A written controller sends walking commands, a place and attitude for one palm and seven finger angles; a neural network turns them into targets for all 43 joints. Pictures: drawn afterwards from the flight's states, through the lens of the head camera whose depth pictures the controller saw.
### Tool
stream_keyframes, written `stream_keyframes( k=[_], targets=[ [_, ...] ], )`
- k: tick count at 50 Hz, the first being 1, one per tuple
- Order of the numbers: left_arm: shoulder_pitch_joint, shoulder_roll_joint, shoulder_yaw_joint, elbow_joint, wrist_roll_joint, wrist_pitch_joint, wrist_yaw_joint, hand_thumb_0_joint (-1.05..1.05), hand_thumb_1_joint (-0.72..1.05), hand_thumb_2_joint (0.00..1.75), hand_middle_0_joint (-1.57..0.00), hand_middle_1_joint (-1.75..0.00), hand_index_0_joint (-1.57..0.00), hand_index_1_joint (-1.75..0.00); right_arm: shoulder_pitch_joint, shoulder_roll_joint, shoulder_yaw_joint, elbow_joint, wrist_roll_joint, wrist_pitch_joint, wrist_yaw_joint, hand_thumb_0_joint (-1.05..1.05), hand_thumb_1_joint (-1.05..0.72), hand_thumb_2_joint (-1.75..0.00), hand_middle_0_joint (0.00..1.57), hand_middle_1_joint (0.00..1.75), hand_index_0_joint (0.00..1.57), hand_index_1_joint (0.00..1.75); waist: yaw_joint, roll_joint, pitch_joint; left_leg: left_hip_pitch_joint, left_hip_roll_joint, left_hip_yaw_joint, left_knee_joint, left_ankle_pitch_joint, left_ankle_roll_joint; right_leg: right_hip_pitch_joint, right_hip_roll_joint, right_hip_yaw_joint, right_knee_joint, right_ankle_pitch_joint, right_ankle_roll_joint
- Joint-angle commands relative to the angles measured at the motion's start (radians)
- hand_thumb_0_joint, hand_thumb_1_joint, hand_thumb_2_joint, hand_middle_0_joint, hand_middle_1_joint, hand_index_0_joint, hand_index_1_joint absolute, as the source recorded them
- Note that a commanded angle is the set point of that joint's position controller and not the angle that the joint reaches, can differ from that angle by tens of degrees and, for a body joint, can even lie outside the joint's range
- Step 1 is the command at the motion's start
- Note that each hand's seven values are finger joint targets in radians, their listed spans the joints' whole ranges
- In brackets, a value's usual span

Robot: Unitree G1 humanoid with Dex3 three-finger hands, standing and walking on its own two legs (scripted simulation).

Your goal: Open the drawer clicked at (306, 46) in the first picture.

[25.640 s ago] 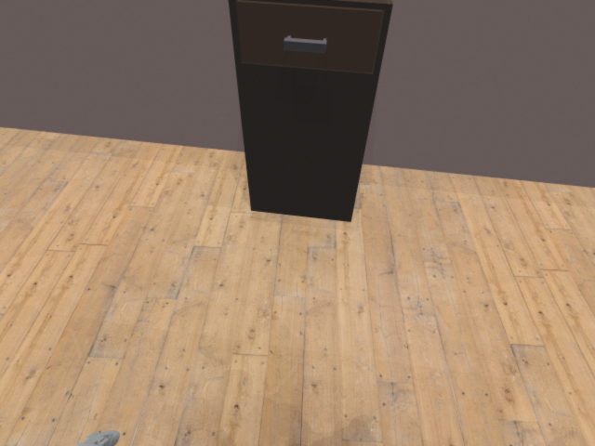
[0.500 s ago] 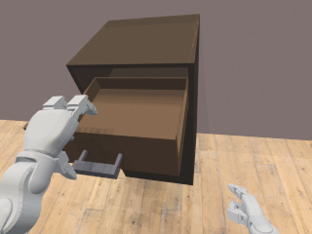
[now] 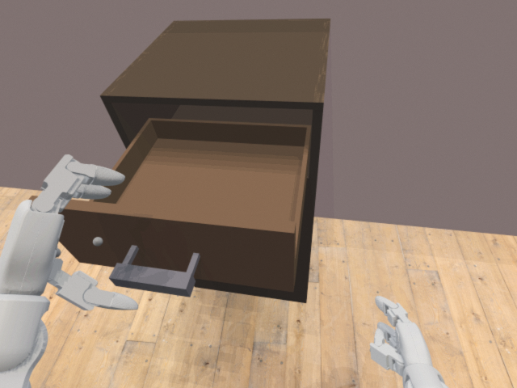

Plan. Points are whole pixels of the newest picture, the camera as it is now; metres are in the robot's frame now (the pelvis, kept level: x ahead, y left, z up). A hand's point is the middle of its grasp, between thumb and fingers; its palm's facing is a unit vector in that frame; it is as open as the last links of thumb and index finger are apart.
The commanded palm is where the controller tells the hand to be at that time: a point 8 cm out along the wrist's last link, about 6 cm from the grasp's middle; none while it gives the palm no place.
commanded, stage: draw the hand back to the body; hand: left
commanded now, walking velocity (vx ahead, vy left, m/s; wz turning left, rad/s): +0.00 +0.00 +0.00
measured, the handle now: (158, 267) +0.28 +0.21 +0.04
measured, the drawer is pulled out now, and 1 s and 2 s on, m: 0.30 0.30 0.30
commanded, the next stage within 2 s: step back with the hand held close in 0.88 s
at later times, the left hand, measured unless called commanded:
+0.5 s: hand (60, 226) +0.22 +0.24 +0.22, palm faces +0.43 -0.82 -0.39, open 10.2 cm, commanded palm +0.16 +0.29 +0.23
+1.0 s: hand (48, 233) +0.21 +0.25 +0.22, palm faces +0.48 -0.79 -0.38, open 7.5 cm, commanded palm +0.15 +0.29 +0.23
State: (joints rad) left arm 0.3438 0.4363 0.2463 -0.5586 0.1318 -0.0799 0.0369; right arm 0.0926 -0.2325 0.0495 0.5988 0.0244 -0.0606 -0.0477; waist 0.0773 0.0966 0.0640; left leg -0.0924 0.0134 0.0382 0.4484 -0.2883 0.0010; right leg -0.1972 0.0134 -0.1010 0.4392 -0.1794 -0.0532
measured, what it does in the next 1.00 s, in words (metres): stands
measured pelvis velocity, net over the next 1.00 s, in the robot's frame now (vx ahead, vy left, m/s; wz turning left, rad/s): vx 0.02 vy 0.01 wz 0.01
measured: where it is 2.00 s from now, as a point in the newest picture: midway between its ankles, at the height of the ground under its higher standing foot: outside the picture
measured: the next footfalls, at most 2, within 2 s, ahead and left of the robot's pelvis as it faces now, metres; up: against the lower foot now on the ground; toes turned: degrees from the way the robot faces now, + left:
right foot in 1.96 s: -0.06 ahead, -0.12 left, +0.00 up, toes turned -2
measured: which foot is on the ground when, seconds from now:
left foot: down 0.00-1.00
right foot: down 0.00-1.00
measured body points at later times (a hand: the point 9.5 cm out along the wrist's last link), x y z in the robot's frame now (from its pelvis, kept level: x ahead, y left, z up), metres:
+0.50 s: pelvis +0.03 +0.01 +0.00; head +0.02 +0.00 +0.45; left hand +0.19 +0.28 +0.24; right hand +0.23 -0.20 -0.08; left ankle -0.02 +0.12 -0.74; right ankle +0.04 -0.08 -0.74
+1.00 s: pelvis +0.02 +0.01 +0.00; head +0.01 -0.01 +0.45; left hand +0.18 +0.29 +0.24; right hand +0.23 -0.19 -0.08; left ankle -0.02 +0.12 -0.74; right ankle +0.04 -0.08 -0.74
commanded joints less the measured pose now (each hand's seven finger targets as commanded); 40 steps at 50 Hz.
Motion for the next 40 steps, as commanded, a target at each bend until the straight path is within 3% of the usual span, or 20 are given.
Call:
stream_keyframes(
  k=[1,3,4,5,8,10,13,16,18,19,21,24,26,28,30,34,36,39,40],
  targets=[
    [-0.081,0.091,0.159,-0.262,-0.170,-0.145,0.099,0.00,-0.26,0.40,-0.28,-1.04,-0.28,-1.04,-0.072,-0.065,-0.035,-0.129,-0.030,-0.163,-0.029,0.00,-0.90,-0.90,0.20,0.30,0.20,0.30,-0.009,0.018,-0.151,-0.011,0.017,-0.027,-0.100,0.145,0.023,0.144,-0.060,0.073,-0.099,0.039,0.029],
    [-0.078,0.106,0.178,-0.247,-0.170,-0.153,0.104,0.00,-0.18,0.43,-0.28,-1.00,-0.28,-1.00,-0.068,-0.075,-0.042,-0.111,-0.033,-0.173,-0.028,0.00,-0.90,-0.90,0.20,0.30,0.20,0.30,-0.009,0.026,-0.113,-0.026,0.021,-0.031,-0.102,0.179,0.017,0.151,-0.055,0.074,-0.098,0.076,0.024],
    [-0.083,0.058,0.137,-0.254,-0.171,-0.156,0.099,0.00,-0.15,0.45,-0.27,-0.98,-0.27,-0.98,-0.073,-0.064,-0.041,-0.116,-0.034,-0.176,-0.026,0.00,-0.90,-0.90,0.20,0.30,0.20,0.30,-0.013,0.032,-0.092,-0.029,0.022,-0.029,-0.109,0.176,0.017,0.142,-0.057,0.071,-0.102,0.071,0.024],
    [-0.068,0.050,0.133,-0.238,-0.174,-0.155,0.096,0.00,-0.12,0.47,-0.27,-0.95,-0.27,-0.95,-0.071,-0.066,-0.042,-0.114,-0.033,-0.177,-0.026,0.00,-0.90,-0.90,0.20,0.30,0.20,0.30,-0.013,0.021,-0.078,-0.035,0.024,-0.034,-0.110,0.173,0.016,0.139,-0.054,0.068,-0.103,0.063,0.024],
    [-0.073,0.073,0.156,-0.241,-0.180,-0.159,0.093,0.00,-0.01,0.51,-0.26,-0.88,-0.26,-0.88,-0.079,-0.074,-0.051,-0.112,-0.034,-0.180,-0.029,0.00,-0.90,-0.90,0.20,0.30,0.20,0.30,-0.009,-0.049,-0.086,-0.029,0.026,-0.039,-0.100,0.187,0.021,0.147,-0.052,0.072,-0.107,0.077,0.024],
    [-0.037,0.052,0.154,-0.235,-0.185,-0.160,0.088,0.00,0.06,0.54,-0.26,-0.84,-0.26,-0.84,-0.071,-0.071,-0.055,-0.110,-0.032,-0.176,-0.025,0.00,-0.90,-0.90,0.20,0.30,0.20,0.30,-0.009,-0.055,-0.115,-0.025,0.027,-0.037,-0.096,0.224,0.021,0.167,-0.053,0.070,-0.094,0.116,0.025],
    [-0.027,0.085,0.181,-0.280,-0.185,-0.161,0.088,0.00,0.17,0.58,-0.25,-0.77,-0.25,-0.77,-0.077,-0.082,-0.060,-0.112,-0.030,-0.176,-0.021,0.00,-0.90,-0.90,0.20,0.30,0.20,0.30,-0.005,-0.002,-0.149,-0.016,0.027,-0.039,-0.080,0.281,0.012,0.186,-0.051,0.073,-0.075,0.175,0.021],
    [0.006,0.064,0.182,-0.258,-0.192,-0.152,0.085,0.00,0.27,0.63,-0.25,-0.70,-0.25,-0.70,-0.071,-0.077,-0.062,-0.115,-0.029,-0.163,-0.018,0.00,-0.90,-0.90,0.20,0.30,0.20,0.30,-0.005,-0.057,-0.138,-0.021,0.032,-0.042,-0.082,0.313,0.012,0.179,-0.046,0.065,-0.070,0.198,0.025],
    [-0.002,0.087,0.206,-0.264,-0.193,-0.150,0.086,0.00,0.34,0.66,-0.24,-0.66,-0.24,-0.66,-0.072,-0.082,-0.066,-0.112,-0.025,-0.157,-0.020,0.00,-0.90,-0.90,0.20,0.30,0.20,0.30,-0.008,-0.033,-0.137,-0.015,0.034,-0.043,-0.077,0.314,0.007,0.169,-0.044,0.067,-0.071,0.195,0.022],
    [0.000,0.070,0.195,-0.256,-0.193,-0.148,0.085,0.00,0.37,0.68,-0.24,-0.64,-0.24,-0.64,-0.074,-0.079,-0.064,-0.113,-0.026,-0.155,-0.020,0.00,-0.90,-0.90,0.20,0.30,0.20,0.30,-0.008,-0.010,-0.119,-0.025,0.034,-0.043,-0.086,0.305,0.005,0.162,-0.045,0.064,-0.071,0.182,0.022],
    [0.016,0.080,0.212,-0.250,-0.196,-0.144,0.087,0.00,0.44,0.70,-0.23,-0.59,-0.23,-0.59,-0.065,-0.079,-0.067,-0.116,-0.024,-0.148,-0.022,0.00,-0.90,-0.90,0.20,0.30,0.20,0.30,-0.006,-0.046,-0.142,-0.015,0.036,-0.044,-0.084,0.312,0.006,0.170,-0.044,0.063,-0.069,0.187,0.023],
    [0.016,0.084,0.220,-0.262,-0.198,-0.140,0.088,0.00,0.55,0.75,-0.22,-0.52,-0.22,-0.52,-0.068,-0.080,-0.067,-0.118,-0.024,-0.144,-0.021,0.00,-0.90,-0.90,0.20,0.30,0.20,0.30,-0.008,-0.008,-0.137,-0.018,0.038,-0.049,-0.082,0.339,0.000,0.166,-0.044,0.063,-0.065,0.201,0.020],
    [0.029,0.092,0.234,-0.258,-0.200,-0.133,0.089,0.00,0.62,0.78,-0.22,-0.48,-0.22,-0.48,-0.064,-0.079,-0.069,-0.122,-0.023,-0.137,-0.021,0.00,-0.90,-0.90,0.20,0.30,0.20,0.30,-0.005,-0.034,-0.155,-0.013,0.038,-0.049,-0.081,0.345,-0.001,0.174,-0.043,0.061,-0.062,0.207,0.022],
    [0.022,0.104,0.246,-0.260,-0.201,-0.129,0.091,0.00,0.69,0.81,-0.22,-0.43,-0.22,-0.43,-0.069,-0.083,-0.070,-0.122,-0.021,-0.133,-0.023,0.00,-0.90,-0.90,0.20,0.30,0.20,0.30,-0.008,-0.011,-0.143,-0.018,0.037,-0.049,-0.075,0.335,-0.003,0.166,-0.044,0.063,-0.066,0.205,0.019],
    [0.030,0.083,0.231,-0.245,-0.202,-0.126,0.089,0.00,0.76,0.84,-0.21,-0.39,-0.21,-0.39,-0.067,-0.078,-0.068,-0.123,-0.020,-0.129,-0.022,0.00,-0.90,-0.90,0.20,0.30,0.20,0.30,-0.010,-0.030,-0.133,-0.025,0.039,-0.053,-0.082,0.324,-0.002,0.160,-0.044,0.056,-0.065,0.188,0.021],
    [-0.001,0.083,0.215,-0.266,-0.199,-0.119,0.092,0.00,0.90,0.90,-0.20,-0.30,-0.20,-0.30,-0.070,-0.081,-0.066,-0.125,-0.022,-0.134,-0.021,0.00,-0.90,-0.90,0.20,0.30,0.20,0.30,-0.013,0.004,-0.129,-0.026,0.038,-0.059,-0.084,0.309,-0.004,0.150,-0.047,0.056,-0.063,0.170,0.020],
    [0.009,0.081,0.216,-0.244,-0.199,-0.116,0.094,0.00,0.90,0.90,-0.20,-0.30,-0.20,-0.30,-0.069,-0.078,-0.066,-0.126,-0.020,-0.130,-0.021,0.00,-0.90,-0.90,0.20,0.30,0.20,0.30,-0.012,-0.046,-0.117,-0.036,0.037,-0.061,-0.085,0.272,0.001,0.145,-0.045,0.056,-0.066,0.147,0.021],
    [-0.009,0.088,0.219,-0.260,-0.198,-0.119,0.098,0.00,0.90,0.90,-0.20,-0.30,-0.20,-0.30,-0.074,-0.076,-0.064,-0.126,-0.019,-0.134,-0.022,0.00,-0.90,-0.90,0.20,0.30,0.20,0.30,-0.013,0.023,-0.116,-0.042,0.034,-0.063,-0.089,0.246,-0.003,0.140,-0.050,0.059,-0.066,0.124,0.016],
    [0.010,0.092,0.228,-0.256,-0.200,-0.120,0.101,0.00,0.90,0.90,-0.20,-0.30,-0.20,-0.30,-0.069,-0.074,-0.064,-0.129,-0.021,-0.134,-0.023,0.00,-0.90,-0.90,0.20,0.30,0.20,0.30,-0.009,-0.007,-0.128,-0.044,0.033,-0.063,-0.085,0.255,-0.001,0.152,-0.051,0.057,-0.061,0.137,0.017]
  ],
)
